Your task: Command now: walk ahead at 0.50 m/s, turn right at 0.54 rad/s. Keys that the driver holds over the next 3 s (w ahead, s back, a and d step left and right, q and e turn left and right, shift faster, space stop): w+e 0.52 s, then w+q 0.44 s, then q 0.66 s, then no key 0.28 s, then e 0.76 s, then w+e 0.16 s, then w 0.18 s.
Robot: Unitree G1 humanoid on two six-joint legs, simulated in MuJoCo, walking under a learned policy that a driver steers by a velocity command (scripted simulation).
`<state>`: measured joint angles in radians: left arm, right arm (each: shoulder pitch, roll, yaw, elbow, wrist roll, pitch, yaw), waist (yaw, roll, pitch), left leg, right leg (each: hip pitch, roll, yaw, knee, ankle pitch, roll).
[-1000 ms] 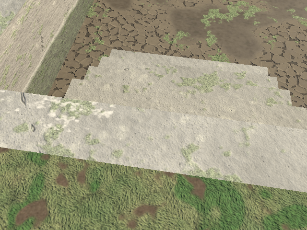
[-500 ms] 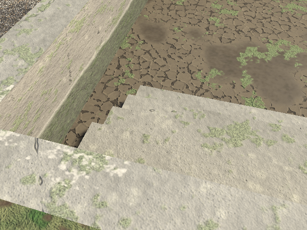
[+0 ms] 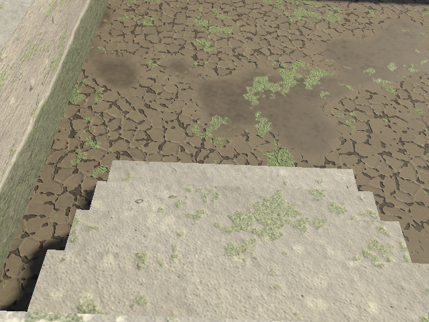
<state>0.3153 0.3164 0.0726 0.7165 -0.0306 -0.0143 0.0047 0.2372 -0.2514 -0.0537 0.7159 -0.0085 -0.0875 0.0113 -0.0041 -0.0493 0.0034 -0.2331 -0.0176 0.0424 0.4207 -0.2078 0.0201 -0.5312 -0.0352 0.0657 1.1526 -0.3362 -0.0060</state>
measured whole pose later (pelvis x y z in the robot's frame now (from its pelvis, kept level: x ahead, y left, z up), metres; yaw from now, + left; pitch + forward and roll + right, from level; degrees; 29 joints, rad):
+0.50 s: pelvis +0.24 -0.09 +0.00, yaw -19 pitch +1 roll +1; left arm 0.28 0.28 0.06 0.62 0.00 -0.02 -0.03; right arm 0.18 -0.32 -0.06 0.74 0.00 -0.08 -0.01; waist 0.00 0.02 0.06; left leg -0.54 0.08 -0.06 1.13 -0.33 -0.02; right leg -0.34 0.10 0.04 0.48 -0.16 -0.10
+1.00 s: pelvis +0.54 -0.09 -0.13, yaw -13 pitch +2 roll -3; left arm 0.44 0.28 0.04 0.79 -0.01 -0.03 0.05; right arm 0.21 -0.28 -0.06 0.73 0.00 -0.05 0.08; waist 0.06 0.05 -0.03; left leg -0.46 0.04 -0.06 0.45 0.36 0.06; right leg -0.16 0.01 -0.05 1.20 -0.84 -0.01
